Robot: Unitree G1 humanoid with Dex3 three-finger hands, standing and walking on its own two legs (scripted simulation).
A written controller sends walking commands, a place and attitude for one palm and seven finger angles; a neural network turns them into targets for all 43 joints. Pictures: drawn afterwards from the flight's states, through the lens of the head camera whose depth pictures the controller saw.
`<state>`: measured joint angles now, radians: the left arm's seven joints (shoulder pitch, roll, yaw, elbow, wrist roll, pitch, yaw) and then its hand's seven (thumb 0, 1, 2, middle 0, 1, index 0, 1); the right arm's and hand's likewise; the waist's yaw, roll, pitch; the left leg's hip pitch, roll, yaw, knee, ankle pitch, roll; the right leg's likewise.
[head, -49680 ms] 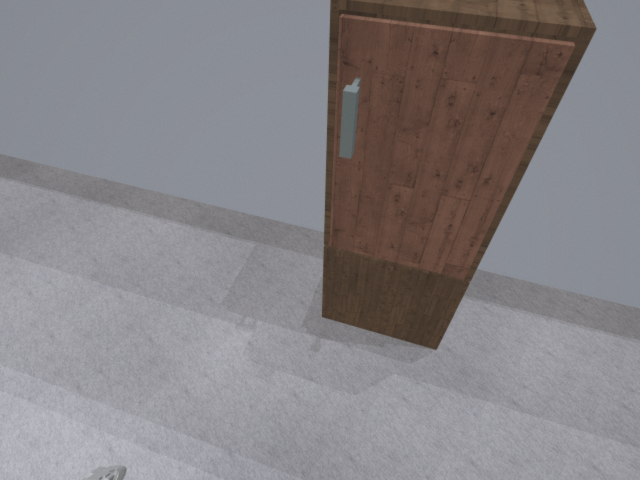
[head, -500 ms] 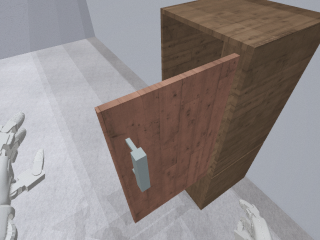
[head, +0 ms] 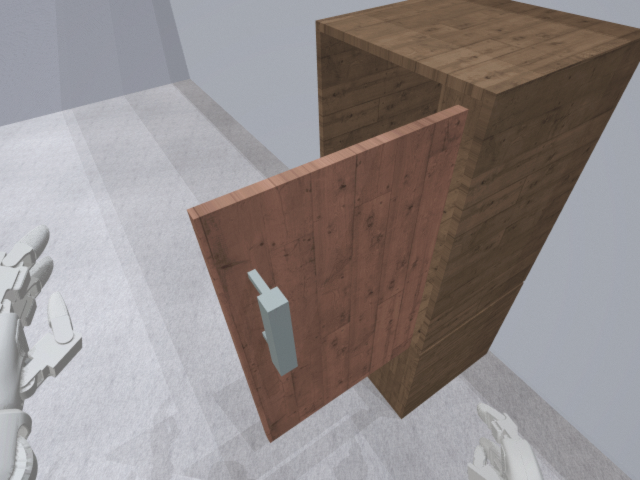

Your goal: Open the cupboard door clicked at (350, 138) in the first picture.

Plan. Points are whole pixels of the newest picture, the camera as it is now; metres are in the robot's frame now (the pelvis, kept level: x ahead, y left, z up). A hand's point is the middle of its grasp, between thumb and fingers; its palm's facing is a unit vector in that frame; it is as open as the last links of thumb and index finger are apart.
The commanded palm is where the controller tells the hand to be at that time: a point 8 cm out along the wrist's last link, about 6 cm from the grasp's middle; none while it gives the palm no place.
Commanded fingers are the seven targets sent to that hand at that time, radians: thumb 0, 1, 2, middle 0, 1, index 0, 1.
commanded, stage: step back with the hand held close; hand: left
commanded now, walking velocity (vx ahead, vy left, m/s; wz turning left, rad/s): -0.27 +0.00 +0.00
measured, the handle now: (270, 322) +0.28 +0.10 +0.08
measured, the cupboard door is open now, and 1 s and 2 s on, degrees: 90 90 90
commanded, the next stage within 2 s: stop stepping back and stand still in 1.12 s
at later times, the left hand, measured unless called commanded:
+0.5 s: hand (31, 389) +0.14 +0.28 +0.16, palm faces +0.42 -0.76 -0.50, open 7.4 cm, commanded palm +0.08 +0.31 +0.17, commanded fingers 0.00 0.90 0.90 -0.20 -0.30 -0.20 -0.30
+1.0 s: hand out of the picture +0.07 +0.27 +0.16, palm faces +0.44 -0.77 -0.46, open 7.4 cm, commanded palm +0.01 +0.30 +0.17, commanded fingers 0.00 0.90 0.90 -0.20 -0.30 -0.20 -0.30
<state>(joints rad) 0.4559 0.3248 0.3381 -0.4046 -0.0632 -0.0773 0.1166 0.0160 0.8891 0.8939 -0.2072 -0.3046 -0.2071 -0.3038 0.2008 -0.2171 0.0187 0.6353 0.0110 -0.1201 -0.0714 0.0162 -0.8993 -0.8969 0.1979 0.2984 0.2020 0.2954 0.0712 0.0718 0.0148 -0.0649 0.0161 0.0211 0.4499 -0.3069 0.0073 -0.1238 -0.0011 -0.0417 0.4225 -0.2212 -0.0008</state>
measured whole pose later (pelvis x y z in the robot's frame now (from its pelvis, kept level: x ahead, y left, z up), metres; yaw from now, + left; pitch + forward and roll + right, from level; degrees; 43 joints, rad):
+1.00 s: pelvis -0.14 +0.01 -0.01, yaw -2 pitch +3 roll -2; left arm 0.53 0.39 0.46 -0.53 -0.04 -0.22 0.17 0.01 0.89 0.89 -0.20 -0.30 -0.21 -0.30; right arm 0.20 -0.17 0.01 0.64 -0.02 -0.14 -0.05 0.02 -0.90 -0.90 0.20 0.30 0.20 0.30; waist 0.02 0.00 0.01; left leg -0.47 0.04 0.04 0.51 -0.10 0.03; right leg -0.17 0.05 0.01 0.52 -0.36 0.01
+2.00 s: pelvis -0.30 +0.01 -0.01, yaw -2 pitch -1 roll +0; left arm 0.56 0.44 0.46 -0.48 -0.02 -0.21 0.16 0.01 0.89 0.89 -0.21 -0.30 -0.21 -0.30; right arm 0.26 -0.17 0.02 0.65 -0.01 -0.16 -0.06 0.01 -0.90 -0.90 0.20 0.30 0.20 0.30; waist -0.03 -0.01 0.01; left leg -0.25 0.05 0.08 0.57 -0.30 -0.01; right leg -0.28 0.01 -0.08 0.57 -0.31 0.01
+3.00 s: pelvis -0.30 +0.05 +0.00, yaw -1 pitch -2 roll +0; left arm 0.27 0.12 0.02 1.15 0.01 0.00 0.03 0.01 0.93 0.89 -0.20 -0.30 -0.20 -0.30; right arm 0.30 -0.11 0.01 1.16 -0.02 0.00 -0.04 0.01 -0.91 -0.90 0.20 0.30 0.20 0.29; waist -0.01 0.02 0.03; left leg -0.13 -0.02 0.11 0.40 -0.24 0.05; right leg -0.20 -0.05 -0.07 0.43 -0.20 0.02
